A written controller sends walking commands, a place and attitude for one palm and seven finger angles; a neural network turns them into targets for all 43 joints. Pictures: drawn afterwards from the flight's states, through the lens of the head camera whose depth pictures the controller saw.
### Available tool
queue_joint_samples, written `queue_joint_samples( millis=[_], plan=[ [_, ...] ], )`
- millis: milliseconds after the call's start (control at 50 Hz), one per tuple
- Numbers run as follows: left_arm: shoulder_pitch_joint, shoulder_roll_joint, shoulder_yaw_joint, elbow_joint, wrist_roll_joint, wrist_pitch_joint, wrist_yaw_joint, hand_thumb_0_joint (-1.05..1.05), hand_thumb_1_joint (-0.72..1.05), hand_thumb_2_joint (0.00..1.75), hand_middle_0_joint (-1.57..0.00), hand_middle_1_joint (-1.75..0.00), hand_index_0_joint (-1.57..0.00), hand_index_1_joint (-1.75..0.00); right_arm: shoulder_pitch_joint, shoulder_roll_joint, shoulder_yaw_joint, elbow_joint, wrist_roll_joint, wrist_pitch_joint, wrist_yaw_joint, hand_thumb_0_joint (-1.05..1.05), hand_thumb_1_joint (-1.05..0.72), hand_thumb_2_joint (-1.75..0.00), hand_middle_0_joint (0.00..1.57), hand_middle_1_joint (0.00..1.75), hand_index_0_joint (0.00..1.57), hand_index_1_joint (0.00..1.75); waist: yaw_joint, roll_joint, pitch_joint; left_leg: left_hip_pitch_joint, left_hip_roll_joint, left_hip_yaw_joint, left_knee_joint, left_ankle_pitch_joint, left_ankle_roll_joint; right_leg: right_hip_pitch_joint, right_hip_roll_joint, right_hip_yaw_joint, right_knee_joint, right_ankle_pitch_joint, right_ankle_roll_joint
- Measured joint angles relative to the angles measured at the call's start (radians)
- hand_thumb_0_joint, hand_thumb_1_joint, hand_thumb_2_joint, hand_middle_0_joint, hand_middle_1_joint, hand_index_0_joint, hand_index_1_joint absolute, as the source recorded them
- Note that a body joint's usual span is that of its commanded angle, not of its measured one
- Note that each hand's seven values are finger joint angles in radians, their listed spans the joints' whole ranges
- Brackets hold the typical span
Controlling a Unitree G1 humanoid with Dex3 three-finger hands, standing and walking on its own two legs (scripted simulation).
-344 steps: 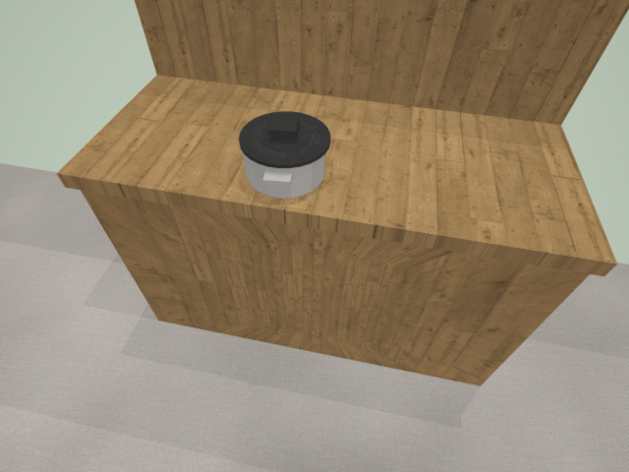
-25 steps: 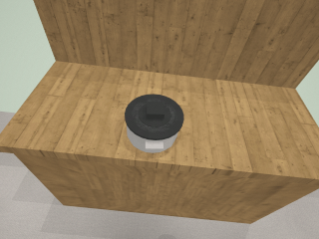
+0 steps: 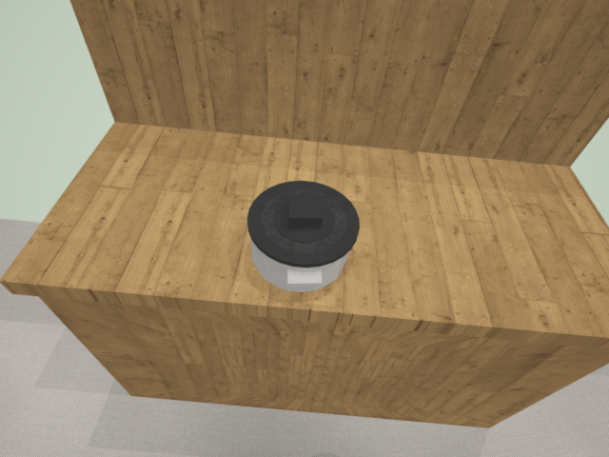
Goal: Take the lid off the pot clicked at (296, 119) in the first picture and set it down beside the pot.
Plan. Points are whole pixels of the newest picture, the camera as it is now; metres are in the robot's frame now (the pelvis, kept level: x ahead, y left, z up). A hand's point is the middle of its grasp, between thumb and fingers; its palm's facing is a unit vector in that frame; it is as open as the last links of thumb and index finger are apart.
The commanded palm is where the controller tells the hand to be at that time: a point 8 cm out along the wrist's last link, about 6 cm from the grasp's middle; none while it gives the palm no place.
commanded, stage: look again from close up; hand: left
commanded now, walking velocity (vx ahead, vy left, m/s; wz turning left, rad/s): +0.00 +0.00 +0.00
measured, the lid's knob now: (304, 210) +0.47 +0.04 +0.05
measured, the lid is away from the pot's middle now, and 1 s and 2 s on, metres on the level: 0.00 0.00 0.00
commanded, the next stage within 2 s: shuffle to correct the standing spot in 0.70 s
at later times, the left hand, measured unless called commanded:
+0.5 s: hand out of the picture -0.02 +0.17 -0.19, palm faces +0.05 -0.99 -0.16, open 7.3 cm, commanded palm none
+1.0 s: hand out of the picture -0.09 +0.15 -0.19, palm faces +0.05 -0.99 -0.14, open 7.3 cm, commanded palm none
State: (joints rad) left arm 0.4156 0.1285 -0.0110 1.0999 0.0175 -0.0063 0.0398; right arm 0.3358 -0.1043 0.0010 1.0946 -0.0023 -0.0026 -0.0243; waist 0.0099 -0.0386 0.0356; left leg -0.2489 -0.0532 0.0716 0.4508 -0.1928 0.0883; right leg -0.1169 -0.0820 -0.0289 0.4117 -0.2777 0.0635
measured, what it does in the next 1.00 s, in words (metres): stands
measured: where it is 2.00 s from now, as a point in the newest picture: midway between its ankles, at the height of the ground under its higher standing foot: outside the picture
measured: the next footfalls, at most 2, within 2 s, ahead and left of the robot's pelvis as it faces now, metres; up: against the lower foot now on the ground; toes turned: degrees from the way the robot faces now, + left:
none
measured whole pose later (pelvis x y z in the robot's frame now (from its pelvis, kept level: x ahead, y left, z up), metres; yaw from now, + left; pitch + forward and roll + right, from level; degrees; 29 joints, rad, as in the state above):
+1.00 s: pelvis -0.04 -0.01 +0.00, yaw +1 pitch -2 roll -2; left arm 0.44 0.18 0.00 1.05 0.03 0.00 0.03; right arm 0.29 -0.14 -0.04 1.07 -0.01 0.01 -0.01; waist 0.01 -0.05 -0.02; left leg -0.32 -0.02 0.04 0.51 -0.17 0.07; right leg -0.19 -0.04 -0.04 0.48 -0.28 0.02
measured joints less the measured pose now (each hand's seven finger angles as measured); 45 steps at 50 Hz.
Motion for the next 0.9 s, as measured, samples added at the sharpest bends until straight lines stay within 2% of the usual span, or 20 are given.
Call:
queue_joint_samples(
  millis=[80, 180, 440, 740, 900],
  plan=[
    [-0.032, -0.005, -0.011, 0.004, 0.000, -0.011, 0.009, 0.00, 0.91, 0.90, -0.20, -0.30, -0.20, -0.30, -0.011, -0.020, 0.004, -0.022, -0.009, -0.004, 0.003, 0.02, -0.93, -0.90, 0.20, 0.30, 0.20, 0.30, -0.016, 0.026, 0.016, -0.040, 0.006, -0.015, 0.061, -0.017, -0.003, -0.024, 0.006, -0.015, 0.043, -0.015, -0.014],
    [-0.048, 0.015, 0.003, -0.021, -0.001, -0.013, 0.014, 0.00, 0.91, 0.90, -0.20, -0.30, -0.20, -0.30, -0.030, -0.042, -0.010, -0.036, -0.010, 0.005, 0.003, 0.03, -0.93, -0.90, 0.20, 0.30, 0.20, 0.30, -0.022, 0.033, -0.008, -0.058, 0.013, -0.025, 0.118, -0.042, -0.005, -0.035, 0.012, -0.024, 0.090, -0.039, -0.012],
    [-0.068, 0.059, 0.016, -0.099, 0.008, -0.003, 0.005, 0.00, 0.91, 0.90, -0.20, -0.30, -0.20, -0.30, -0.096, -0.051, -0.018, -0.088, -0.012, 0.005, 0.018, 0.01, -0.91, -0.90, 0.20, 0.30, 0.20, 0.30, -0.006, -0.001, -0.046, -0.078, 0.030, -0.026, 0.128, -0.026, -0.015, -0.062, 0.028, -0.021, 0.111, -0.027, -0.021],
    [-0.002, 0.060, 0.012, -0.088, 0.010, 0.002, -0.002, 0.00, 0.91, 0.90, -0.20, -0.30, -0.20, -0.30, -0.079, -0.046, -0.023, -0.071, -0.006, 0.005, 0.019, 0.01, -0.93, -0.90, 0.20, 0.30, 0.20, 0.30, 0.008, -0.012, -0.040, -0.076, 0.033, -0.026, 0.090, 0.007, -0.015, -0.060, 0.034, -0.020, 0.071, 0.009, -0.017],
    [0.018, 0.058, 0.010, -0.063, 0.009, 0.002, -0.004, 0.00, 0.91, 0.90, -0.20, -0.30, -0.20, -0.30, -0.058, -0.042, -0.027, -0.042, -0.006, 0.005, 0.016, 0.01, -0.93, -0.90, 0.20, 0.30, 0.20, 0.30, 0.005, -0.012, -0.046, -0.071, 0.033, -0.026, 0.067, 0.023, -0.018, -0.060, 0.034, -0.020, 0.056, 0.021, -0.023]
  ],
)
